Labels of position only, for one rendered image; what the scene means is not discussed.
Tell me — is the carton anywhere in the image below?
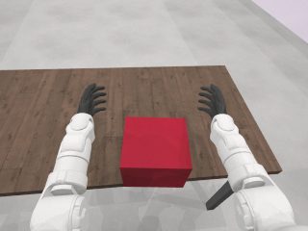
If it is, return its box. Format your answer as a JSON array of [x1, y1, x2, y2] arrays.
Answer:
[[119, 116, 193, 188]]

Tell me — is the robot right hand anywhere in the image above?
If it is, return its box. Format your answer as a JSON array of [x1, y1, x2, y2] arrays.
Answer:
[[197, 84, 227, 120]]

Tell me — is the left robot upper arm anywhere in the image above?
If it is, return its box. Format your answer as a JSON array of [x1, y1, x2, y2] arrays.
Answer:
[[31, 194, 89, 231]]

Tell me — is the right robot upper arm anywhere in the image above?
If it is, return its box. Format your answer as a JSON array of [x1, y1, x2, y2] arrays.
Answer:
[[233, 185, 308, 231]]

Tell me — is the robot right forearm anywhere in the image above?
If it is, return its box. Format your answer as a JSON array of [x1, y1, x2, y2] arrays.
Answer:
[[210, 114, 295, 222]]

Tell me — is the robot left forearm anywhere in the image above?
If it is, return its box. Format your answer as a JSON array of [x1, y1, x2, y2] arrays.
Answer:
[[30, 113, 95, 231]]

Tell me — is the robot left hand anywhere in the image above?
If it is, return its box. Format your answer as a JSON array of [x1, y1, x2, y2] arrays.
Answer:
[[77, 83, 107, 117]]

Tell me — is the table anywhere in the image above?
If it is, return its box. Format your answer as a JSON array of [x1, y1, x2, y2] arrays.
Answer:
[[0, 65, 283, 211]]

